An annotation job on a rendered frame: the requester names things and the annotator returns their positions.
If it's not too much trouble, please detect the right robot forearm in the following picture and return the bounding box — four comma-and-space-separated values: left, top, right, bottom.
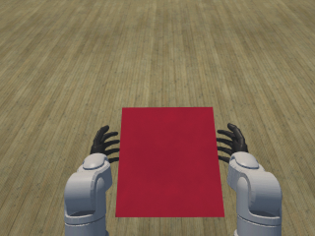
226, 151, 283, 236

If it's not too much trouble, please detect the right robot hand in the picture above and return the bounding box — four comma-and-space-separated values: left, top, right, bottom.
216, 123, 249, 163

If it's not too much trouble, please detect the left robot forearm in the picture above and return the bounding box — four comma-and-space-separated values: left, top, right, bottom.
64, 152, 113, 236

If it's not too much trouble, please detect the carton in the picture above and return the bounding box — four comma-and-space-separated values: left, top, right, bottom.
115, 107, 225, 217

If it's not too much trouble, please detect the left robot hand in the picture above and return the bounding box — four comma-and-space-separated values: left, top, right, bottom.
90, 125, 120, 163

